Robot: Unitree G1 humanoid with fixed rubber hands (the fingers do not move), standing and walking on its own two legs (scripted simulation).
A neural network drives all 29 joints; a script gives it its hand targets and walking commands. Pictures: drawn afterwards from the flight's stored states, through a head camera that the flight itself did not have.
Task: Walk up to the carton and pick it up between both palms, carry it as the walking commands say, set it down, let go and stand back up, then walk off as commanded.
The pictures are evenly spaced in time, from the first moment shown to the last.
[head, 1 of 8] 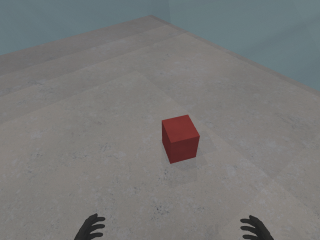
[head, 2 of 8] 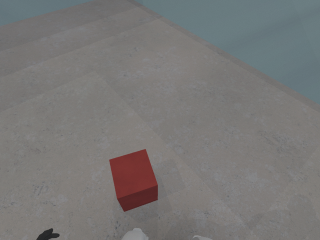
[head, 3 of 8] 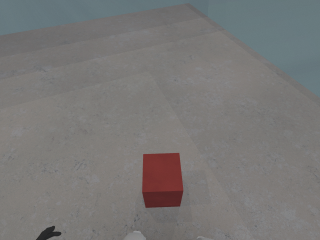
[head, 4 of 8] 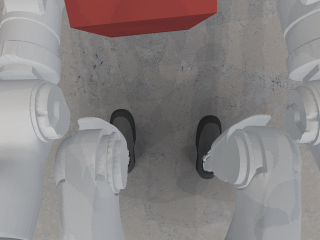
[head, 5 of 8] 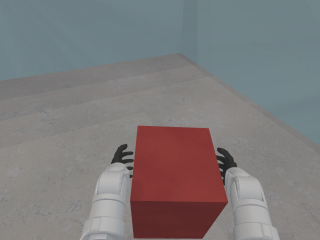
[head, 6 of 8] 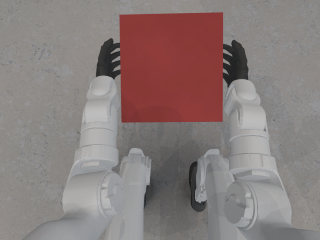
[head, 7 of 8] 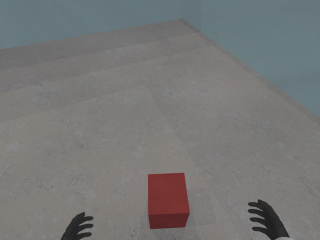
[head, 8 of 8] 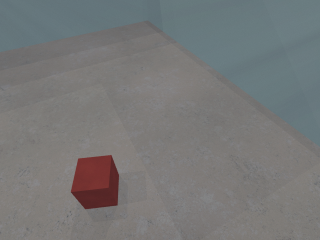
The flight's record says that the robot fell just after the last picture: no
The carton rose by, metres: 0.67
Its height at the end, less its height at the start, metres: +0.00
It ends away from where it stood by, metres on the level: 0.06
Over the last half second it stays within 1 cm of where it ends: yes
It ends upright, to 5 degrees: yes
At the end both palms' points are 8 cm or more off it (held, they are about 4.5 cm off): yes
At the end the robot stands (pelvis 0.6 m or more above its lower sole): yes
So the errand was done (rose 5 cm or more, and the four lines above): yes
